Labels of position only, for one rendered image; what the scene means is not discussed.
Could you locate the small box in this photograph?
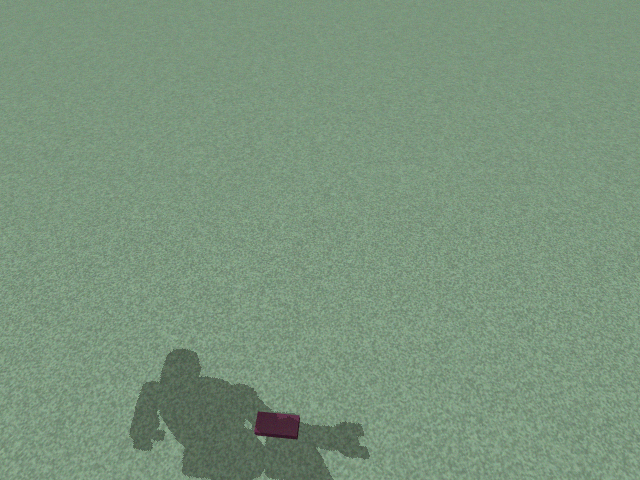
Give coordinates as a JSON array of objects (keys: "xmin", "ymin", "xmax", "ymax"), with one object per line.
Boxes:
[{"xmin": 254, "ymin": 411, "xmax": 300, "ymax": 440}]

